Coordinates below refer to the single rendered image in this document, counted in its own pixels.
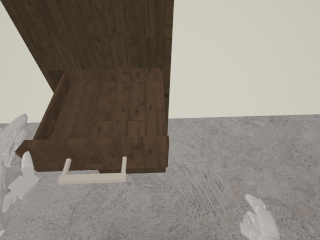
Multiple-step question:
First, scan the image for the cabinet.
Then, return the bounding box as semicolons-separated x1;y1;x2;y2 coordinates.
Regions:
0;0;174;174

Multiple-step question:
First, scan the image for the handle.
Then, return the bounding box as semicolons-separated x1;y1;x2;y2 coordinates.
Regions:
57;156;127;185

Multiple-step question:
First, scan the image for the right robot hand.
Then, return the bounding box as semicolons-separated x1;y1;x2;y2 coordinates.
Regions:
240;194;280;240

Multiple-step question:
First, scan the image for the left robot hand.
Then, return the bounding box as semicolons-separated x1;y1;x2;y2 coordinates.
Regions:
0;113;39;221

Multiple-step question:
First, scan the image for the drawer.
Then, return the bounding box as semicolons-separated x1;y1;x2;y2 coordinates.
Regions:
15;68;170;172

